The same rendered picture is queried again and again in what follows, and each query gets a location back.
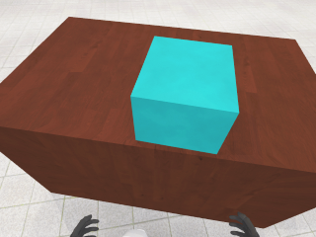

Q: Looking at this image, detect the pedestal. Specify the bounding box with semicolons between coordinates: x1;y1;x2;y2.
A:
0;17;316;229

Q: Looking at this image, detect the robot left hand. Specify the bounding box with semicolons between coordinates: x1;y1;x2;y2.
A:
70;214;100;237

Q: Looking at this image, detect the robot right hand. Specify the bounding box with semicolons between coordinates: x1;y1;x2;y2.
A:
229;211;260;237

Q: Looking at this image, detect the carton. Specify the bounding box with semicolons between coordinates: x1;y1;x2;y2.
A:
130;36;239;154

